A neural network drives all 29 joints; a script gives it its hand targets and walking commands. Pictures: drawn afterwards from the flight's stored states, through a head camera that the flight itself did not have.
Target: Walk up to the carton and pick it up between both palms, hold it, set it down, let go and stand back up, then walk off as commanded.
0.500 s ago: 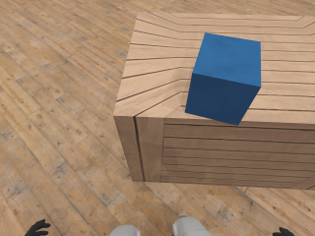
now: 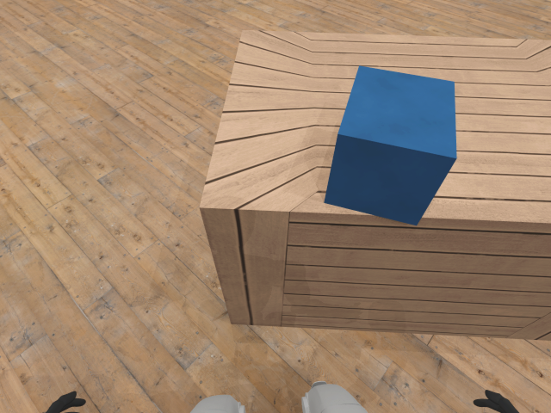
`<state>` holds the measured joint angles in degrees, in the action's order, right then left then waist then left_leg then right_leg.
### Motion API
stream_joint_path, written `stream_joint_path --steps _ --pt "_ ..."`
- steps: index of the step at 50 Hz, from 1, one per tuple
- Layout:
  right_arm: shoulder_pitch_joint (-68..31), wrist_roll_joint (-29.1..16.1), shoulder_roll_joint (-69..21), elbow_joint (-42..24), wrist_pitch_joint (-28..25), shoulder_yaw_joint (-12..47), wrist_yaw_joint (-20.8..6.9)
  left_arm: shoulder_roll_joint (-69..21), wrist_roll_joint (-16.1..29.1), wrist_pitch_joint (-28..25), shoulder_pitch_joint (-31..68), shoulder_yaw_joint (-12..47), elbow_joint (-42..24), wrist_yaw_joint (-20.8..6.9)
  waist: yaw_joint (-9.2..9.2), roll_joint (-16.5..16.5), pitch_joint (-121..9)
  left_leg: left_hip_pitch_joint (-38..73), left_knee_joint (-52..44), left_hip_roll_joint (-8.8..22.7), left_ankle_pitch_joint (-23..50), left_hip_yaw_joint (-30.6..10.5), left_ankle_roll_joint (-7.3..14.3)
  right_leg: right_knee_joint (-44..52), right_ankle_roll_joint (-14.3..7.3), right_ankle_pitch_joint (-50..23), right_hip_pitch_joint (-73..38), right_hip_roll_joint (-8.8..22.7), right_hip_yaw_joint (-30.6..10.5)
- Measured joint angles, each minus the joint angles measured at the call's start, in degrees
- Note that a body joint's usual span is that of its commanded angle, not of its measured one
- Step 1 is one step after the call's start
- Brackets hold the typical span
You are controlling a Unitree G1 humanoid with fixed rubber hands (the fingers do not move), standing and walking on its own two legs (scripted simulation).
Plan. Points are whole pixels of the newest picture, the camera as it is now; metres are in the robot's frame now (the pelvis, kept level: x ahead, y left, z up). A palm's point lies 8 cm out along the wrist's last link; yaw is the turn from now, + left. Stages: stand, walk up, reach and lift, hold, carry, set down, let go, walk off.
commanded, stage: walk up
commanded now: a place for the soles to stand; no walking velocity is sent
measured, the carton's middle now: (387, 144) +0.58 -0.21 +0.04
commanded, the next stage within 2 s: none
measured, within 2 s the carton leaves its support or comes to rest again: neither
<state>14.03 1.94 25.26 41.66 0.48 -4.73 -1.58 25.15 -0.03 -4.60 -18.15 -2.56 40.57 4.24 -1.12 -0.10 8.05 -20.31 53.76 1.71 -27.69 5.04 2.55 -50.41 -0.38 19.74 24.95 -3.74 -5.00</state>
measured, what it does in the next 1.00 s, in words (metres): steps on the spot: right foot, then left foot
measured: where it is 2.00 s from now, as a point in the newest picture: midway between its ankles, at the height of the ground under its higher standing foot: outside the picture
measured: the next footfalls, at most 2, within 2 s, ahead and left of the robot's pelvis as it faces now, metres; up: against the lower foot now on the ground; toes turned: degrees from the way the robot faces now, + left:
right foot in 0.58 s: +0.10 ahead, -0.11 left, +0.00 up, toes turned +6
left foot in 0.84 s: -0.01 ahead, +0.14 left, +0.00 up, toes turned +4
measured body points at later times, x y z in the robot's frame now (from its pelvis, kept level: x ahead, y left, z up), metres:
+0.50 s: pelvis -0.02 +0.03 +0.00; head +0.01 +0.04 +0.45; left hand +0.09 +0.35 -0.09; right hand +0.07 -0.31 -0.08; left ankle +0.00 +0.11 -0.69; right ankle +0.03 -0.12 -0.66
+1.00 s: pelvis -0.02 +0.05 +0.00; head +0.01 +0.06 +0.45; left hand +0.07 +0.38 -0.09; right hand +0.07 -0.29 -0.08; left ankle -0.02 +0.11 -0.69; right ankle +0.03 -0.11 -0.66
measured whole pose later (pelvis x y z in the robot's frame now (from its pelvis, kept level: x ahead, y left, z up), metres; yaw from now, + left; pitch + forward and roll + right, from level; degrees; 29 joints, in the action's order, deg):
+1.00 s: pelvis -0.02 +0.05 +0.00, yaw +1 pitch -4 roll -2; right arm 14.4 1.9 25.0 41.7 0.0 -5.0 -1.0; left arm 25.2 0.0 -4.2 -17.4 -2.5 40.6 5.2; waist -1.2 -0.7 8.9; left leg -20.8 52.7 0.1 -28.3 5.4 4.3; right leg -62.7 -0.4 25.4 30.0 -3.3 -5.5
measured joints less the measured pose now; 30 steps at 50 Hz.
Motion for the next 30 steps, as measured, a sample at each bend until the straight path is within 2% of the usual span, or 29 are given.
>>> stream_joint_path --steps 4,8,10,12,15,20,24,27,29,30 --pt "-2.65 0.00 0.11 -0.02 1.32 -0.06 0.10 0.01 0.00 -0.08 -1.11 0.01 -0.01 0.35 0.00 -0.94 -0.03 -1.41 6.18 -0.03 -6.11 -0.23 0.00 -0.20 0.00 0.92 -0.86 -0.01 -0.10" --pt "-4.17 0.00 0.89 -0.02 1.31 -0.91 -0.04 0.00 0.00 -0.08 -0.68 0.00 -0.02 0.32 -0.03 -2.47 -0.01 -1.41 5.93 0.20 -6.31 -0.46 0.00 0.16 0.00 0.18 -0.13 -0.02 -0.11" --pt "-3.96 0.00 1.19 -0.03 1.20 -1.39 -0.27 -0.01 0.00 -0.08 -0.03 0.00 -0.03 0.30 -0.06 -2.92 -0.02 -1.03 2.93 0.22 -5.34 -0.50 0.00 -0.02 0.00 -0.13 1.11 -0.03 -0.08" --pt "-2.93 0.00 1.02 0.01 0.77 -1.63 -0.29 -0.02 0.00 0.18 1.02 0.00 0.00 0.22 -0.03 -2.49 0.53 -0.81 0.71 -0.25 -0.60 -0.26 0.16 -0.64 0.00 -0.08 1.62 0.42 -0.29" --pt "-0.03 0.00 0.40 0.03 0.11 -0.99 -0.30 -0.03 0.00 0.34 1.57 0.00 0.01 0.29 -0.06 -1.72 0.15 -0.77 0.56 -0.86 -0.15 -0.20 1.06 -6.80 0.00 4.48 2.98 0.32 -0.38" --pt "1.03 0.00 -0.17 -0.01 -0.45 -0.46 -0.29 0.00 0.00 0.35 1.47 0.01 0.07 0.15 -0.03 -0.92 0.05 -0.79 -1.47 -0.45 0.67 -0.10 1.25 -12.85 0.00 4.86 3.90 0.34 -0.41" --pt "1.07 0.00 -0.22 0.01 -0.67 -0.59 -0.13 0.01 0.00 0.35 1.44 0.01 0.06 0.10 -0.01 -0.17 0.05 -0.78 -1.85 -0.46 0.82 0.20 1.25 -11.18 0.00 5.18 3.83 0.34 -0.44" --pt "1.07 0.00 -0.23 0.01 -0.26 -0.65 -0.11 0.03 0.00 0.35 1.41 0.01 0.04 0.10 0.01 -0.01 0.01 -0.80 -1.82 -0.57 0.70 0.43 1.21 -4.98 0.00 5.93 2.66 0.35 -0.42" --pt "0.86 0.00 -0.22 0.03 0.29 -0.66 -0.10 0.02 0.00 0.29 0.94 0.01 0.07 0.12 0.00 -0.11 0.04 -0.79 -0.97 -0.56 0.18 0.41 0.91 0.62 0.00 2.14 0.66 0.32 -0.21" --pt "0.51 0.00 -0.20 0.04 0.69 -0.67 -0.10 0.01 0.00 0.27 0.37 0.00 0.09 0.21 -0.02 -0.59 0.10 -0.76 0.04 -0.10 -0.32 0.36 0.88 0.15 0.00 0.68 0.60 -0.02 0.06"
